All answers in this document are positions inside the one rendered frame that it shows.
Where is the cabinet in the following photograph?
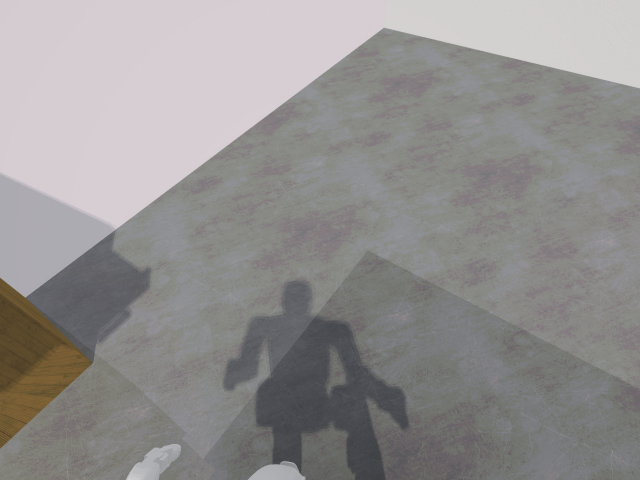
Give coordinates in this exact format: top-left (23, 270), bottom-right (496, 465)
top-left (0, 278), bottom-right (92, 448)

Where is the robot left hand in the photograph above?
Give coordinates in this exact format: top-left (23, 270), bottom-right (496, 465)
top-left (126, 444), bottom-right (181, 480)

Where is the left robot shin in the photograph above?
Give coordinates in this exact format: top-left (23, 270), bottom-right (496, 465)
top-left (280, 461), bottom-right (299, 472)

